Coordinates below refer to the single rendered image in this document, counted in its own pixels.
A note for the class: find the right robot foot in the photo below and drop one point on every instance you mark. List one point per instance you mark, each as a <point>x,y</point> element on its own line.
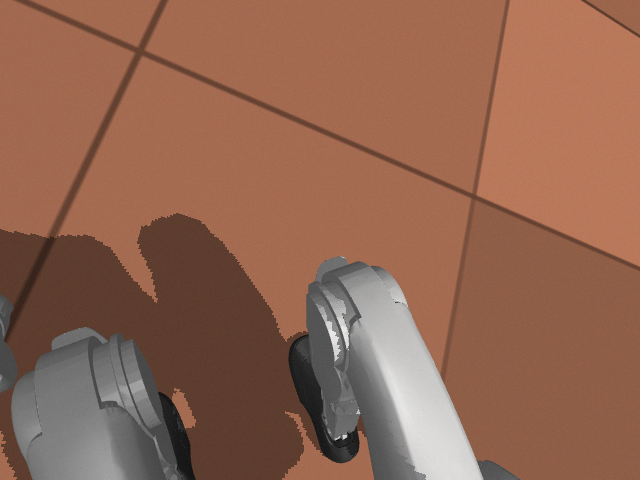
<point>309,393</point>

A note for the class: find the left robot foot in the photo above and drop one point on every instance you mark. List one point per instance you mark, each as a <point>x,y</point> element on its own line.
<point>178,436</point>

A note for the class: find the right robot hand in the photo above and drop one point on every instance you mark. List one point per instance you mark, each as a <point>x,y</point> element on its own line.
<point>493,471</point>

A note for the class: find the left robot arm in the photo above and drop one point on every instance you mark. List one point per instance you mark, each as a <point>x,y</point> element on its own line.
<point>8,367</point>

